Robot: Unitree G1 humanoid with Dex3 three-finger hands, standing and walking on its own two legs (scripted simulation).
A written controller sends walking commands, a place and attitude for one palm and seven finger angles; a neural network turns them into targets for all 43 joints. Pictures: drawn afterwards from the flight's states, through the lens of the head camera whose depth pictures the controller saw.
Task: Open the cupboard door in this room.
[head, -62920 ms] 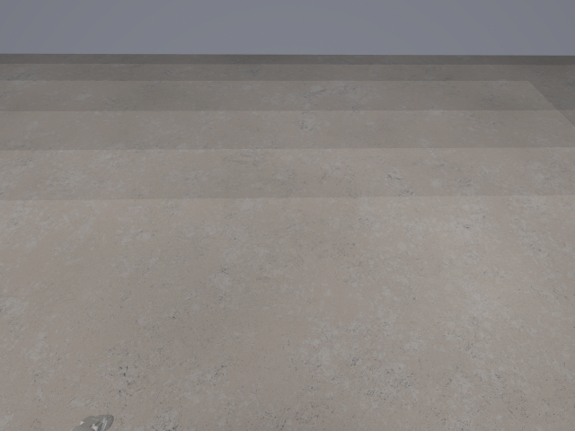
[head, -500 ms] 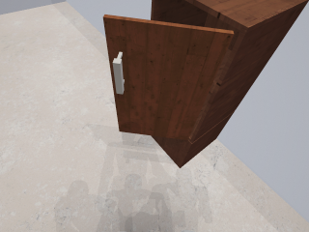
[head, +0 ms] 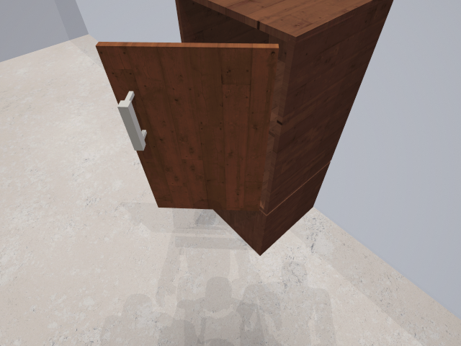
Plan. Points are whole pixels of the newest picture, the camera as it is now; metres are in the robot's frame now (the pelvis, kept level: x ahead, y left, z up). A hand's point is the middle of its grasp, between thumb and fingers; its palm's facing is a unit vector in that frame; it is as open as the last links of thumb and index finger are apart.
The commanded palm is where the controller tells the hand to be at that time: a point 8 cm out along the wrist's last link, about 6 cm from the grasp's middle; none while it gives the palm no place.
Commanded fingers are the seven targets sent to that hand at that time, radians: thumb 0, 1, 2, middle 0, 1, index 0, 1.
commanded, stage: come to a stop and stand still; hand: left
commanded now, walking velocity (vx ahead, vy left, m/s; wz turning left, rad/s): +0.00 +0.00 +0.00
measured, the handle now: (135, 121) +0.58 +0.25 +0.05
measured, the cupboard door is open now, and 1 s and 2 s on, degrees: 45 45 45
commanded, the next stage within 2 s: look again from close up in 0.30 s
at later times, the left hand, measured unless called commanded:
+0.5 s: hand out of the picture -0.03 +0.14 -0.17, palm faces +0.03 -0.99 -0.17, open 7.4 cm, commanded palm none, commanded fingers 0.00 0.90 0.90 -0.20 -0.30 -0.20 -0.30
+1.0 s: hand out of the picture +0.02 +0.19 -0.17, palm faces +0.01 -0.98 -0.22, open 7.4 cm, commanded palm none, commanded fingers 0.00 0.90 0.90 -0.20 -0.30 -0.20 -0.30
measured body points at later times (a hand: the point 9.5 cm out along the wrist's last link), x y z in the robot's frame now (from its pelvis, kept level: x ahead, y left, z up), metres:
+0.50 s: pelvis +0.00 -0.01 +0.00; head +0.02 -0.01 +0.45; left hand -0.03 +0.19 -0.16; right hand +0.00 -0.23 -0.16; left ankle -0.01 +0.12 -0.74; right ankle -0.03 -0.10 -0.74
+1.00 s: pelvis +0.00 +0.01 +0.00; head +0.01 +0.00 +0.45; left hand +0.02 +0.24 -0.15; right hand +0.00 -0.21 -0.16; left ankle -0.01 +0.12 -0.74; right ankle -0.03 -0.10 -0.74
